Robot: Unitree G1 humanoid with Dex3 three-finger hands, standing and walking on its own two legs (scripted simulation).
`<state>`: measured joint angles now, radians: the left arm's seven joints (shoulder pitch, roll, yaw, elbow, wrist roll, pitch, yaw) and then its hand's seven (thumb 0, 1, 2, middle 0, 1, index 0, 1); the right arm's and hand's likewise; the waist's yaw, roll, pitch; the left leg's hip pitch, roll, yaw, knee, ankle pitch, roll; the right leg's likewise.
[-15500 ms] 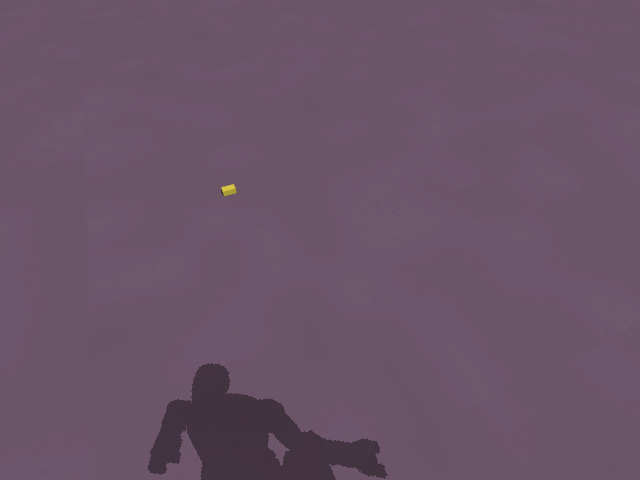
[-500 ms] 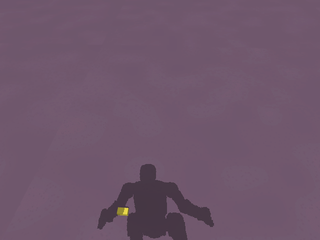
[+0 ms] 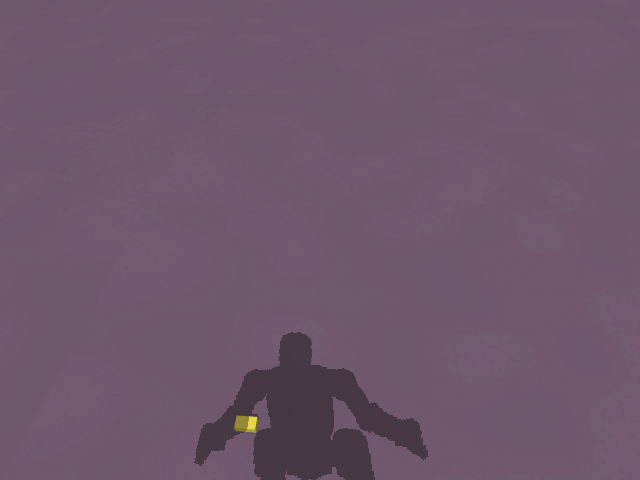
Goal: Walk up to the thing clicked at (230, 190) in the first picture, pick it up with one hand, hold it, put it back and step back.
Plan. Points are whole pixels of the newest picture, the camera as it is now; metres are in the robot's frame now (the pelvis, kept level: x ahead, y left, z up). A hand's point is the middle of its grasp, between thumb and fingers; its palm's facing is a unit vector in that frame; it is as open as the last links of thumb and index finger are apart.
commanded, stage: stand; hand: left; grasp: from above
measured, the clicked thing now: (246, 424) +0.45 +0.24 -0.77
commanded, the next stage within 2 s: rise first in 0.04 s
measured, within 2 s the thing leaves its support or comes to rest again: neither
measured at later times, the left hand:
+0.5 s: hand out of the picture +0.15 +0.25 -0.18, palm faces -0.05 -0.93 -0.35, open 10.3 cm
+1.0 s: hand out of the picture +0.14 +0.26 -0.23, palm faces -0.15 -0.89 -0.43, open 12.2 cm
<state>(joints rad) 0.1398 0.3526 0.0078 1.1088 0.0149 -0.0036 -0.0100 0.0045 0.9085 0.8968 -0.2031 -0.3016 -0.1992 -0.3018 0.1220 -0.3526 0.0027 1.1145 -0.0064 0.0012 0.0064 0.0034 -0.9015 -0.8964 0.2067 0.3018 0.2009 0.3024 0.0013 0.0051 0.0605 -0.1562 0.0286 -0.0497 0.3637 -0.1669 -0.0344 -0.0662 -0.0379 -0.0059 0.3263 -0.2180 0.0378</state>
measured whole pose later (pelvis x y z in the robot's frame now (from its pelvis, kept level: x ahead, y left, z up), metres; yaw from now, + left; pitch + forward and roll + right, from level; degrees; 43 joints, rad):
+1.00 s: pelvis +0.00 +0.00 -0.10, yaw -2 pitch +18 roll -3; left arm 0.24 0.33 0.16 0.45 0.20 0.27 -0.03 0.00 -0.23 0.71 -0.47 -0.65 -0.44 -0.69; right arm 0.19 -0.23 -0.02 0.56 0.00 -0.12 -0.05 0.01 -0.93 -0.90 0.21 0.30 0.20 0.30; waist -0.03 0.01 -0.12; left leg -0.96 0.05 -0.07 1.16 -0.51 -0.04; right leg -0.86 0.00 0.01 1.11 -0.57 0.04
